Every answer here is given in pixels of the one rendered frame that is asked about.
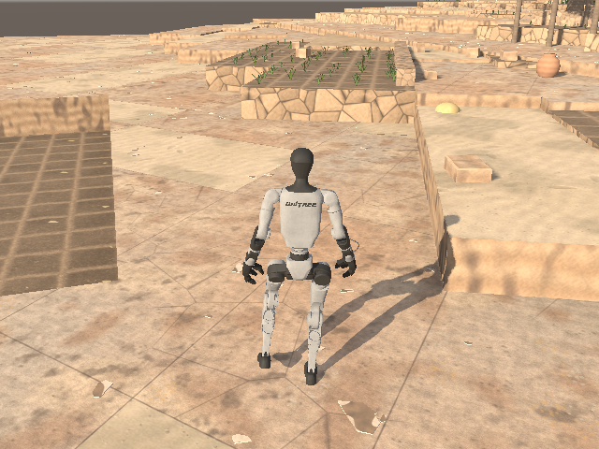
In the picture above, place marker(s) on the right robot forearm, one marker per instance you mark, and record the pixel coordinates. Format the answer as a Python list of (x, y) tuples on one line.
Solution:
[(345, 247)]

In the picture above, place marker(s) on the humanoid robot head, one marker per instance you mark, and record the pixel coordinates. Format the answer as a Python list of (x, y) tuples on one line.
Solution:
[(302, 160)]

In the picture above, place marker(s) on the left robot forearm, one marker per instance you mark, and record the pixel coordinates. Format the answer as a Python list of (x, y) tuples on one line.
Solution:
[(254, 249)]

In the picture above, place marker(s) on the robot left upper arm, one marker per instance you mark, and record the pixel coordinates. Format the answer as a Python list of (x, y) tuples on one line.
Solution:
[(271, 197)]

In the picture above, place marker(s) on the robot left hand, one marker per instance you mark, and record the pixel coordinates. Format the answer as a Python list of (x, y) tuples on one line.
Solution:
[(246, 270)]

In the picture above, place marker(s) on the robot left shin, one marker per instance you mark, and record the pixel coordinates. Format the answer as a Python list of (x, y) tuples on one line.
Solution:
[(267, 325)]

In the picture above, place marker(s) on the robot right hand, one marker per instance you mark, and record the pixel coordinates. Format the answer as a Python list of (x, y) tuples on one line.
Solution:
[(343, 264)]

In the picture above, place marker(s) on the robot right upper arm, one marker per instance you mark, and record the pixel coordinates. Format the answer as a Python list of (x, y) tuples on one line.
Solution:
[(335, 213)]

